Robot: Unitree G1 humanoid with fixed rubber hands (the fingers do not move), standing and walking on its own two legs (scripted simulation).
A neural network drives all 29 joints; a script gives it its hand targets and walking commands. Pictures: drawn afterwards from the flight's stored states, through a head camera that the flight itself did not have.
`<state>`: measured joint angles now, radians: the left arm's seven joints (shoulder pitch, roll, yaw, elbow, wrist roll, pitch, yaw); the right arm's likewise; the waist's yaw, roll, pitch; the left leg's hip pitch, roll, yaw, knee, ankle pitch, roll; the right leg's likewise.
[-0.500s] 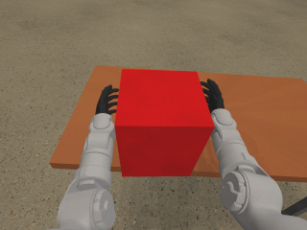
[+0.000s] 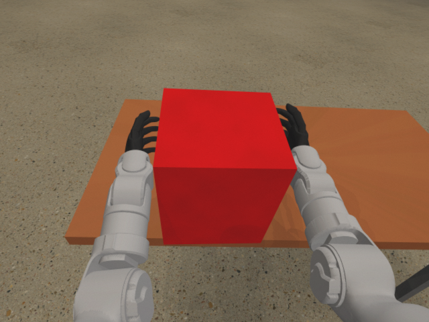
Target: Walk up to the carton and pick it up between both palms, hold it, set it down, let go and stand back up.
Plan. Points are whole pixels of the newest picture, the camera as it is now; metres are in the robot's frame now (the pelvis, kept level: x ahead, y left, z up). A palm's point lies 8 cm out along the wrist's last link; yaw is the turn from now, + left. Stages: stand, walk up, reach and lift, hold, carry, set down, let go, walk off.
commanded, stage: reach and lift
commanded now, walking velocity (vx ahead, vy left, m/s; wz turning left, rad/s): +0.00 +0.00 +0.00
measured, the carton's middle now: (215, 170) +0.39 +0.00 +0.09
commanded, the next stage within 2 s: hold in 1.68 s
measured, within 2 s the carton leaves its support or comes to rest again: neither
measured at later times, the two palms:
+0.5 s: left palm (126, 140) +0.37 +0.16 +0.19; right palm (300, 134) +0.38 -0.14 +0.20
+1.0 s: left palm (128, 126) +0.37 +0.15 +0.22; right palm (312, 126) +0.37 -0.15 +0.23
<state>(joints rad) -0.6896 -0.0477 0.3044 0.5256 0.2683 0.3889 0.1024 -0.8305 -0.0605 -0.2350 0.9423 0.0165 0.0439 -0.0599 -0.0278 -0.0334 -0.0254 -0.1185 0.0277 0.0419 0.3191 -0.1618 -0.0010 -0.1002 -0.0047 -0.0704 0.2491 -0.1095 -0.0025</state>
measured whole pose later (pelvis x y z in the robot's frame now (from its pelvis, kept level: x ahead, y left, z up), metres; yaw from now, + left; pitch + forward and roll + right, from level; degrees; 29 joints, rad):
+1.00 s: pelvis +0.00 +0.00 +0.00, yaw +1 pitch -9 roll -1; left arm -0.75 -0.04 0.35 0.32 0.34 0.69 0.00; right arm -0.87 -0.08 -0.12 0.79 0.16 0.28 -0.15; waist -0.09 -0.04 -0.01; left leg 0.01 0.01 0.02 0.31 -0.17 0.01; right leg 0.02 -0.01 -0.06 0.26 -0.13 0.00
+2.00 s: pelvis +0.00 +0.00 +0.00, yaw +1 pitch -8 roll -1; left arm -0.79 0.00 0.35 0.24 0.32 0.80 -0.03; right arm -0.96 -0.11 -0.07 0.73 0.26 0.39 -0.20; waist -0.09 -0.04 -0.04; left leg 0.00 0.01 0.00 0.33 -0.17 0.00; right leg 0.02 0.00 -0.06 0.27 -0.13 0.00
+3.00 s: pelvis -0.01 -0.01 +0.00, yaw +2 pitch -8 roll -1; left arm -0.80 0.02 0.37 0.26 0.31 0.85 -0.08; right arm -1.01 -0.11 -0.06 0.72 0.30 0.50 -0.26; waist -0.09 -0.04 -0.07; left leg -0.01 0.01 -0.02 0.33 -0.17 -0.01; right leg 0.01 0.01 -0.05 0.27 -0.13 -0.01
